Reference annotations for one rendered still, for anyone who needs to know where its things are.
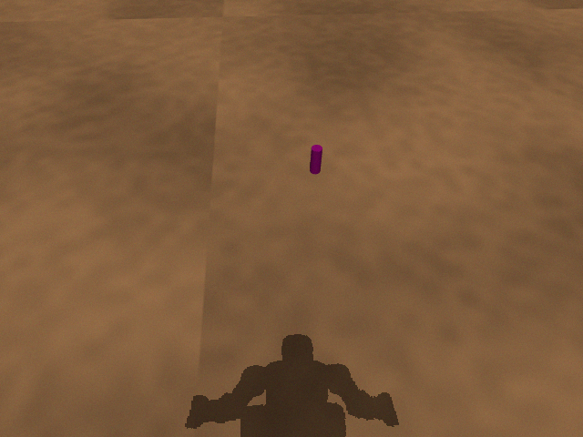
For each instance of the can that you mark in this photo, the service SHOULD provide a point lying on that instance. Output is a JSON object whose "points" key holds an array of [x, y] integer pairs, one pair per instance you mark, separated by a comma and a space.
{"points": [[316, 159]]}

